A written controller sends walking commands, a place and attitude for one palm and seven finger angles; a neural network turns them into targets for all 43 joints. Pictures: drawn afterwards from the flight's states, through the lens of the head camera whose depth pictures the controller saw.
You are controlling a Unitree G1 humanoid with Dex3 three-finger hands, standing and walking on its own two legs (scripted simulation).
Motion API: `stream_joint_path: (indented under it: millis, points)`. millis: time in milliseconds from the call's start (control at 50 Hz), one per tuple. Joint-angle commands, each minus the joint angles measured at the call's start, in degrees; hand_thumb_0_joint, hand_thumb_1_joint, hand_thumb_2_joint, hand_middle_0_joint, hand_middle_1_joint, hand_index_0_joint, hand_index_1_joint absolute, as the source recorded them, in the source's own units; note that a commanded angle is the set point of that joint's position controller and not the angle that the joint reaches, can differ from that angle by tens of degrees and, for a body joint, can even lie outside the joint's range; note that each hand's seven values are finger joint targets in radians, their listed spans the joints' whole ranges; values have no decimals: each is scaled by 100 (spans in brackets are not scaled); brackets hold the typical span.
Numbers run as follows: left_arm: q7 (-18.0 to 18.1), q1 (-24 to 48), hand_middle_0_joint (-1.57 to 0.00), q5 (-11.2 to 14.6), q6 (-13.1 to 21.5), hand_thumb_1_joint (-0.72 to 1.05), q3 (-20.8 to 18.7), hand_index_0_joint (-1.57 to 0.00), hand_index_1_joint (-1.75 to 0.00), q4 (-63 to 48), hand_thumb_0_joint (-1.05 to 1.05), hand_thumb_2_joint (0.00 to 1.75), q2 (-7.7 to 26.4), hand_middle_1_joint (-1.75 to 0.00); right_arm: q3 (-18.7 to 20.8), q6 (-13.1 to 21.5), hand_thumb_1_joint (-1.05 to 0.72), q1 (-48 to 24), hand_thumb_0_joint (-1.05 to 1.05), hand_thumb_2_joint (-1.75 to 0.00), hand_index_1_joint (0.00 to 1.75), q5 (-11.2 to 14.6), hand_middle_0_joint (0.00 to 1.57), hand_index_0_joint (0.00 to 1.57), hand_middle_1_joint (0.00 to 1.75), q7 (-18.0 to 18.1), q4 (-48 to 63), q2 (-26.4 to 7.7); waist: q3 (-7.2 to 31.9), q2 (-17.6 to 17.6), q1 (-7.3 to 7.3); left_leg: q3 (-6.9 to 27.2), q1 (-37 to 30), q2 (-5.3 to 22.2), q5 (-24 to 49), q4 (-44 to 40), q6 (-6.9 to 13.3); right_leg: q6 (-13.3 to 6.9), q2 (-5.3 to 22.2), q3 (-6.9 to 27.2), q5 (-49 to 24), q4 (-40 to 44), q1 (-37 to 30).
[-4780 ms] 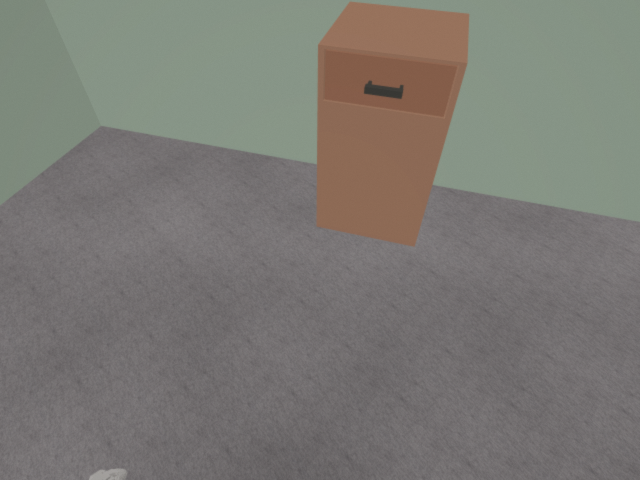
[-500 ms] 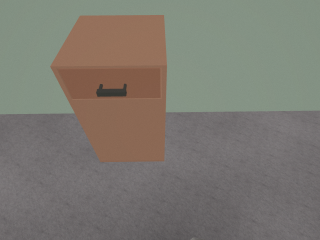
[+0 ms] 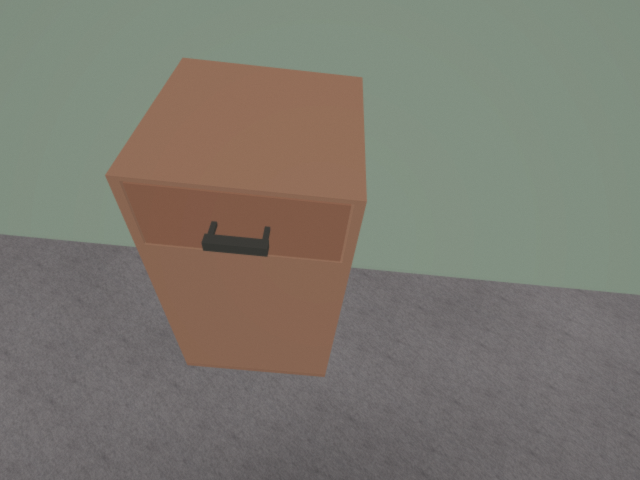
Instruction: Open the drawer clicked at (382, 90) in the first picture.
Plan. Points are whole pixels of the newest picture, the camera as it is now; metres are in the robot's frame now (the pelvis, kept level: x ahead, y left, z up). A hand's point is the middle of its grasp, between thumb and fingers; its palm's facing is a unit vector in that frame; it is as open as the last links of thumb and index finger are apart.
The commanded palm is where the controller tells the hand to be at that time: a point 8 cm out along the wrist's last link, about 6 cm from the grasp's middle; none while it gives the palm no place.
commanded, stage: come to a stop and stand still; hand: left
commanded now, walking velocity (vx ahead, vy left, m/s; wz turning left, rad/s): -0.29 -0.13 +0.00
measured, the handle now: (238, 237) +0.52 +0.19 -0.07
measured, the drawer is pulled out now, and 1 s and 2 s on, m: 0.00 0.00 0.00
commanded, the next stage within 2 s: look again from close up in 1.36 s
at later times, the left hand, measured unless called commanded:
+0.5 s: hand out of the picture +0.09 +0.12 -0.15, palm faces +0.02 -0.96 -0.29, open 7.3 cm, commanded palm none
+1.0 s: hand out of the picture -0.01 +0.17 -0.18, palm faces +0.05 -0.98 -0.19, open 7.3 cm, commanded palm none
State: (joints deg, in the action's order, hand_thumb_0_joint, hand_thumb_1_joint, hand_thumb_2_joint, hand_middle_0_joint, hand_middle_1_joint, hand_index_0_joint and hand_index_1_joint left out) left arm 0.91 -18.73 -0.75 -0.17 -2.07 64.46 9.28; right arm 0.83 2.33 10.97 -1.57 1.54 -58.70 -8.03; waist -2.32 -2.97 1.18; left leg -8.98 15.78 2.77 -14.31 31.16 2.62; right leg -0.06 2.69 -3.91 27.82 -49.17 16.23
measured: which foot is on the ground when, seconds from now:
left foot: down 0.00-0.32, up 0.34-0.78, down 0.80-1.00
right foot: up 0.00-0.30, down 0.32-1.00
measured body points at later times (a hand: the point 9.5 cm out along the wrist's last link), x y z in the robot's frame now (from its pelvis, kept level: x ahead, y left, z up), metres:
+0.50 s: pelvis +0.02 -0.07 +0.00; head +0.05 -0.11 +0.45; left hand +0.09 +0.17 -0.13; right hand +0.06 -0.31 -0.17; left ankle -0.03 +0.08 -0.65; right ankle +0.03 -0.16 -0.73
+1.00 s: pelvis +0.00 -0.01 +0.01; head +0.01 +0.00 +0.45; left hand -0.01 +0.22 -0.16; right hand +0.04 -0.25 -0.15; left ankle -0.04 +0.10 -0.73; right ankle +0.01 -0.16 -0.73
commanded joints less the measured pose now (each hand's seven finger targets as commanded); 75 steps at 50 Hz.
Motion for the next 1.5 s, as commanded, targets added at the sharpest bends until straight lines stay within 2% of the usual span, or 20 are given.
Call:
stream_joint_path:
  millis: [0, 140, 220, 260, 300, 320, 360, 400, 460, 600, 700, 740, 780, 820, 860, 1000, 1420, 1440, 1460, 1480]
  points:
    - [70, -334, -20, 32, -23, 90, 22, -20, -30, -156, 0, 90, 202, -30, 110, -43, -90, 253, 0, -90, 30, 93, 20, 20, 30, 148, -45, -800, 339, 837, -31, 1060, -902, 1537, 4259, -1328, 626, 164, 263, 269, -329, 207, 288]
    - [78, 117, -20, -31, -274, 90, -172, -20, -30, -650, 0, 90, 351, -30, 387, -294, -90, 171, 0, -90, 30, 30, 20, 20, 30, 158, 33, -1143, 341, 1128, -138, 853, -977, 1709, 4227, -1035, 752, 146, 89, 252, -224, -322, 725]
    - [73, 89, -20, -17, -186, 90, -180, -20, -30, -767, 0, 90, 350, -30, 449, -350, -90, -78, 0, -90, 30, 5, 20, 20, 30, 71, 117, -1170, 428, 1461, -45, 761, -896, 1510, 3452, -741, 536, 68, 29, 44, -695, 911, 216]
    - [79, -156, -20, -48, -83, 90, -199, -20, -30, -694, 0, 90, 523, -30, 450, -373, -90, -56, 0, -90, 30, 50, 20, 20, 30, 7, 136, -1079, 520, 990, 97, 546, -554, 1094, 2185, -177, 133, 100, 85, -4, -2089, 2312, -537]
    - [131, 50, -20, -113, 52, 90, -271, -20, -30, -808, 0, 90, 1299, -30, 352, -394, -90, 301, 0, -90, 30, 110, 20, 20, 30, -83, 294, -487, 489, -1094, -59, 155, 627, -93, -1562, 1323, -431, -577, 1824, 1751, -5424, 2788, -1029]
    - [126, -123, -20, -69, 18, 90, -263, -20, -30, -837, 0, 90, 1337, -30, 382, -521, -90, 132, 0, -90, 30, 95, 20, 20, 30, -43, 326, -575, 553, -699, 161, 726, 527, -144, -2091, 2159, -390, -926, 2144, 1727, -5712, 2851, -680]
    - [169, 326, -20, -71, 10, 90, -291, -20, -30, -867, 0, 90, 1241, -30, 396, -601, -90, 79, 0, -90, 30, 72, 20, 20, 30, -23, 300, -700, 264, -1108, 14, 1162, 1047, -160, -1806, 3253, -401, -1057, 1972, 1695, -5471, 2828, -579]
    - [206, 560, -20, -59, -5, 90, -295, -20, -30, -986, 0, 90, 1094, -30, 420, -598, -90, 123, 0, -90, 30, 66, 20, 20, 30, -75, 250, -801, 247, -573, -37, 1210, 1263, -134, -1185, 3630, -482, -965, 1732, 1290, -5195, 2717, -756]
    - [225, 512, -20, -57, 28, 90, -318, -20, -30, -1048, 0, 90, 1141, -30, 401, -622, -90, 56, 0, -90, 30, 32, 20, 20, 30, -125, 315, -847, 380, -594, 50, 1234, 1400, -171, -800, 3561, -594, -929, 1687, 1217, -4576, 2844, -1052]
    - [127, 331, -20, -121, 4, 90, -319, -20, -30, -999, 0, 90, 1236, -30, 314, -515, -90, -81, 0, -90, 30, 72, 20, 20, 30, -169, 440, -717, 351, -829, 204, 847, 718, -153, -981, 1719, -536, -897, 1503, 1263, -2714, 3248, -894]
    - [87, 472, -20, -103, -39, 90, -321, -20, -30, -899, 0, 90, 1252, -30, 216, -377, -90, 327, 0, -90, 30, 103, 20, 20, 30, -117, 317, -640, 463, -850, 22, 583, -187, -234, -547, 17, -420, -725, 1210, 1084, -2277, 3094, -646]
    - [84, 609, -20, -25, -78, 90, -242, -20, -30, -854, 0, 90, 1027, -30, 172, -289, -90, 744, 0, -90, 30, 97, 20, 20, 30, -86, 107, -719, 400, -340, -172, 660, -1124, -65, 200, -1028, -334, -367, 824, 798, -1463, 2728, 93]
    - [47, 443, -20, 5, -110, 90, -131, -20, -30, -874, 0, 90, 550, -30, 211, -252, -90, 497, 0, -90, 30, 35, 20, 20, 30, -61, 223, -1239, 172, 1118, -15, 1952, -459, 1162, -1, -1665, 136, 24, 153, 76, -854, 2034, 279]
    - [22, 558, -20, -55, -143, 90, -68, -20, -30, -717, 0, 90, 462, -30, 172, -239, -90, 39, 0, -90, 30, 40, 20, 20, 30, -14, 236, -1161, -255, 1558, 39, 1976, 465, 1142, -842, -2248, 270, 106, 115, 10, -937, 1621, -165]
    - [-3, 380, -20, -49, -126, 90, -25, -20, -30, -515, 0, 90, 512, -30, 97, -221, -90, -25, 0, -90, 30, 55, 20, 20, 30, 32, 155, -1003, -325, 1546, 118, 1570, 276, 850, -270, -2036, 179, 65, 139, 125, -1221, 1716, -249]
    - [43, 114, -20, 3, 24, 90, 94, -20, -30, -46, 0, 90, 559, -30, 53, -148, -90, 594, 0, -90, 30, 133, 20, 20, 30, 51, -214, -788, 6, 133, -63, 1083, -541, 423, 835, -1278, -124, 14, 357, 419, -2414, 2726, -609]
    - [139, -103, -20, 32, 52, 90, 115, -20, -30, 114, 0, 90, 276, -30, -13, -65, -90, 1185, 0, -90, 30, 118, 20, 20, 30, 126, -642, -417, -185, 335, -47, 927, -628, 399, 1386, -1282, -150, -19, 335, 357, -2712, 2681, -794]
    - [373, -438, -20, -31, 220, 90, 139, -20, -30, 202, 0, 90, 576, -30, 20, -4, -90, 556, 0, -90, 30, 171, 20, 20, 30, 32, -178, -704, -422, 170, 100, 703, -51, 413, 1788, -43, -331, -70, 684, 686, -4727, 2427, -624]
    - [314, -316, -20, -4, 282, 90, 85, -20, -30, -36, 0, 90, 727, -30, 22, -54, -90, 998, 0, -90, 30, 117, 20, 20, 30, 17, -64, -401, 50, 370, -192, 864, -144, 116, 275, -443, -269, -211, 772, 771, -4205, 2259, -855]
    - [259, -125, -20, 8, 289, 90, 153, -20, -30, -110, 0, 90, 596, -30, 0, -23, -90, 1199, 0, -90, 30, 110, 20, 20, 30, -3, -108, -368, 232, 497, -218, 955, -189, 201, 363, -648, -221, -236, 588, 608, -3267, 2141, -772]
